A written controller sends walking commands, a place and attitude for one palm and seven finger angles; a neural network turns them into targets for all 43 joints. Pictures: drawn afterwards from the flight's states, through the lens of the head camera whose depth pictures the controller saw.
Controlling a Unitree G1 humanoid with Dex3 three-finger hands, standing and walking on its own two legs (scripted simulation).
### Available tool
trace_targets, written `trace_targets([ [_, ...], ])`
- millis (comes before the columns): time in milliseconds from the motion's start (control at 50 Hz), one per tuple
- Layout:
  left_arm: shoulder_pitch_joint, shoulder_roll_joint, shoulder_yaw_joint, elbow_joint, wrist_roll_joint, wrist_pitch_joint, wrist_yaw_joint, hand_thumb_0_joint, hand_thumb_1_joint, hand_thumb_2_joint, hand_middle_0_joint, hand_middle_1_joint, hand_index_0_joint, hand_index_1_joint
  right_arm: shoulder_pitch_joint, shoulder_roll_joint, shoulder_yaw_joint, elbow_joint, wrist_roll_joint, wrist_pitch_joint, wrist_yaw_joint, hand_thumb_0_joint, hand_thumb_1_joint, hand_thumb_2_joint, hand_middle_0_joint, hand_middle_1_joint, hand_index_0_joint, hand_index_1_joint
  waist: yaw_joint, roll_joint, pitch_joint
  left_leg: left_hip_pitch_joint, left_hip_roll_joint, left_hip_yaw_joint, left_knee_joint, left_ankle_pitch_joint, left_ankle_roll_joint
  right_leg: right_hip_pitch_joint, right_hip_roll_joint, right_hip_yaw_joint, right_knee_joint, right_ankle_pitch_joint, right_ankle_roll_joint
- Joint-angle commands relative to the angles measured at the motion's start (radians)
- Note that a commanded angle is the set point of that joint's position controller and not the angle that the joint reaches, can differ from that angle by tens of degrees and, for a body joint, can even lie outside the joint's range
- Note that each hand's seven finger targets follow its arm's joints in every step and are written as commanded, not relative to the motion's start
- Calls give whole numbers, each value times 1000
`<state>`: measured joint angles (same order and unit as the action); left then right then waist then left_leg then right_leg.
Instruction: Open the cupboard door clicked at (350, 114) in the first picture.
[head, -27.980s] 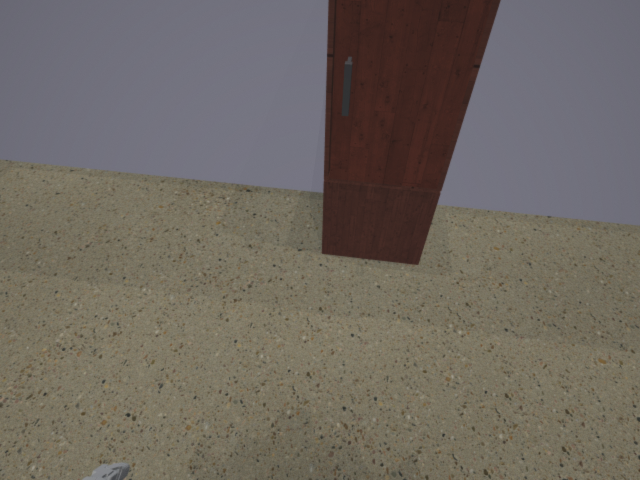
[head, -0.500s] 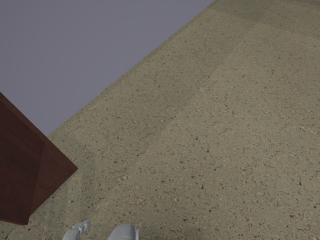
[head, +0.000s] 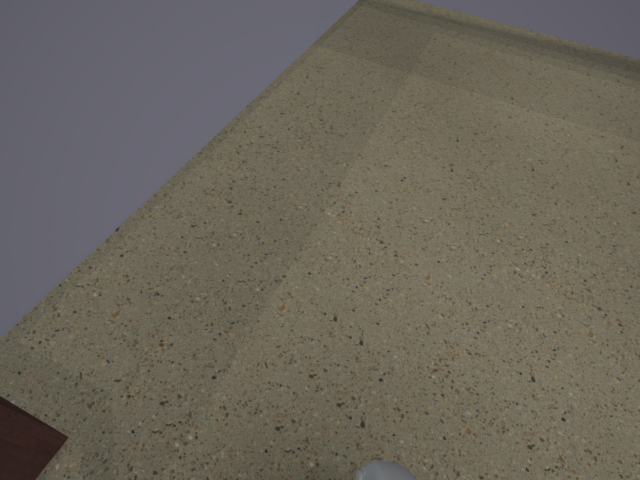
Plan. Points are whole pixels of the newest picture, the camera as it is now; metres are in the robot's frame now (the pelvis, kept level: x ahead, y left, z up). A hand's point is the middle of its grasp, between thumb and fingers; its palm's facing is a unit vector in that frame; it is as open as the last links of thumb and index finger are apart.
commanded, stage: walk to a spot facing it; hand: left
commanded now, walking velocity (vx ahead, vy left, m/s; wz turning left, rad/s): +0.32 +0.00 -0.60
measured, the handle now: out of the picture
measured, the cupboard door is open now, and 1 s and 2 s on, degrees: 47 47 47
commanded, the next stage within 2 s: turn to face it in 0.96 s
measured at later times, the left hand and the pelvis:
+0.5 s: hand (291, 337) +0.36 +0.07 -0.17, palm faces -0.23 -0.94 -0.24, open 7.2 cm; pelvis +0.23 -0.10 -0.01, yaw -15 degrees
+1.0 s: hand (327, 292) +0.47 +0.01 -0.19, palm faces -0.26 -0.96 -0.13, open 7.4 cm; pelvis +0.50 -0.15 -0.02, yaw -22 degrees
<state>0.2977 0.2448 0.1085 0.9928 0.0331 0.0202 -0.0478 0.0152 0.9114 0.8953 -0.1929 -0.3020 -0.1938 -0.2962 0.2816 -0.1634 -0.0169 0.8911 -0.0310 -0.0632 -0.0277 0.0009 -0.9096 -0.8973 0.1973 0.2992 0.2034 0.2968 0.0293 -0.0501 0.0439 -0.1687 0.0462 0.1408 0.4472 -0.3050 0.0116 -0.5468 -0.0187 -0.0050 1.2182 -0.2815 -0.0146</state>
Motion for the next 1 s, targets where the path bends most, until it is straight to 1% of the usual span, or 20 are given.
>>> trace_targets([
  [0,-70,-31,-17,-95,-1,-28,-9,0,900,900,-200,-300,-200,-300,177,-130,-28,24,7,-25,-16,0,-900,-900,200,300,200,300,-38,187,-12,193,235,-51,-153,640,-20,-224,-34,-27,44,73,6],
  [100,-233,-51,-35,-143,-4,-25,-18,0,900,900,-200,-300,-200,-300,237,-123,-25,71,0,-19,-13,0,-900,-900,200,300,200,300,-62,195,51,222,244,27,-187,614,30,-230,-45,-95,-234,142,1],
  [160,-299,-49,-42,-156,-9,-29,-17,0,900,900,-200,-300,-200,-300,265,-132,-23,97,-3,-14,-15,0,-900,-900,200,300,200,300,-69,193,80,205,257,77,-164,803,39,-95,-8,-154,-446,108,-36],
  [220,-165,-8,-28,-117,-9,-36,-4,0,900,900,-200,-300,-200,-300,236,-179,-36,105,1,-11,-13,0,-900,-900,200,300,200,300,2,201,-19,230,294,97,16,1127,43,125,55,-177,-499,27,-93],
  [260,85,45,-7,-47,-5,-49,7,0,900,900,-200,-300,-200,-300,140,-208,-40,80,13,-10,-7,0,-900,-900,200,300,200,300,135,176,-124,83,252,136,324,1041,10,490,72,-172,-598,72,-130],
  [280,204,145,18,-13,0,-56,18,0,900,900,-200,-300,-200,-300,148,-165,-35,68,32,-12,8,0,-900,-900,200,300,200,300,187,-4,-229,-162,156,151,632,572,-24,774,-120,74,-686,49,-202],
  [300,240,231,34,-8,-14,-60,35,0,900,900,-200,-300,-200,-300,174,-97,-30,37,44,-12,7,0,-900,-900,200,300,200,300,153,-230,-331,-451,-27,54,1007,-278,-66,920,-399,652,-830,181,-322],
  [320,161,247,34,-27,-30,-55,50,0,900,900,-200,-300,-200,-300,94,-122,-38,23,35,-3,8,0,-900,-900,200,300,200,300,122,-115,-207,-547,25,-118,1078,-230,-32,811,-410,609,-920,99,-313],
  [340,75,178,16,-49,-29,-61,55,0,900,900,-200,-300,-200,-300,47,-130,-48,29,24,-5,14,0,-900,-900,200,300,200,300,93,-52,-74,-554,84,-148,1034,-87,-32,647,-347,452,-929,181,-239],
  [380,-26,91,-19,-56,-31,-76,56,0,900,900,-200,-300,-200,-300,50,-76,-41,54,16,17,9,0,-900,-900,200,300,200,300,-9,77,14,-421,117,-152,907,-12,-44,361,-273,293,-951,306,-119],
  [400,-48,72,-22,-58,-25,-87,58,0,900,900,-200,-300,-200,-300,102,-53,-39,78,14,26,9,0,-900,-900,200,300,200,300,-40,54,0,-376,113,-146,849,8,-43,339,-231,223,-959,373,-85],
  [440,-34,54,-28,-42,-21,-102,53,0,900,900,-200,-300,-200,-300,148,-39,-37,98,8,44,15,0,-900,-900,200,300,200,300,-70,9,-9,-366,105,-128,775,34,-53,313,-185,149,-973,432,-130],
  [520,64,12,-30,9,-27,-118,55,0,900,900,-200,-300,-200,-300,71,-37,-42,78,15,48,18,0,-900,-900,200,300,200,300,-53,-49,-36,-462,81,-110,667,128,-57,462,-120,97,-946,708,36],
  [700,254,-3,-53,97,-20,-120,86,0,900,900,-200,-300,-200,-300,-253,-46,-35,9,24,33,39,0,-900,-900,200,300,200,300,19,-68,66,-570,9,-45,433,137,-29,667,-152,152,-934,942,-7],
  [800,241,35,-47,121,-15,-126,94,0,900,900,-200,-300,-200,-300,-157,-59,-37,55,19,13,26,0,-900,-900,200,300,200,300,-60,-55,3,-259,-117,56,204,57,42,665,-147,112,-741,1338,-27],
  [840,174,44,-45,103,-27,-128,87,0,900,900,-200,-300,-200,-300,124,-124,-58,135,8,9,6,0,-900,-900,200,300,200,300,-199,-25,-109,171,-41,-61,107,190,114,384,-116,77,-406,1090,-1],
  [860,206,-13,-49,84,-46,-128,77,0,900,900,-200,-300,-200,-300,250,-219,-83,158,-17,3,-3,0,-900,-900,200,300,200,300,-219,194,-260,420,281,-486,65,283,257,123,9,17,7,430,22],
  [880,201,-26,-62,60,-46,-133,72,0,900,900,-200,-300,-200,-300,253,-233,-74,149,2,7,-3,0,-900,-900,200,300,200,300,-160,222,-296,412,438,-722,-96,360,330,20,77,43,250,-197,-18],
  [920,90,-30,-48,37,-17,-108,63,0,900,900,-200,-300,-200,-300,90,-139,-58,118,11,1,-3,0,-900,-900,200,300,200,300,-93,86,20,93,367,-554,-199,181,251,-102,-19,74,265,-81,-21],
  [980,127,-93,-50,61,-1,-65,43,0,900,900,-200,-300,-200,-300,90,-48,-20,137,10,-34,-10,0,-900,-900,200,300,200,300,-16,99,75,-68,249,-259,-231,388,135,-21,-57,53,143,14,3],
])
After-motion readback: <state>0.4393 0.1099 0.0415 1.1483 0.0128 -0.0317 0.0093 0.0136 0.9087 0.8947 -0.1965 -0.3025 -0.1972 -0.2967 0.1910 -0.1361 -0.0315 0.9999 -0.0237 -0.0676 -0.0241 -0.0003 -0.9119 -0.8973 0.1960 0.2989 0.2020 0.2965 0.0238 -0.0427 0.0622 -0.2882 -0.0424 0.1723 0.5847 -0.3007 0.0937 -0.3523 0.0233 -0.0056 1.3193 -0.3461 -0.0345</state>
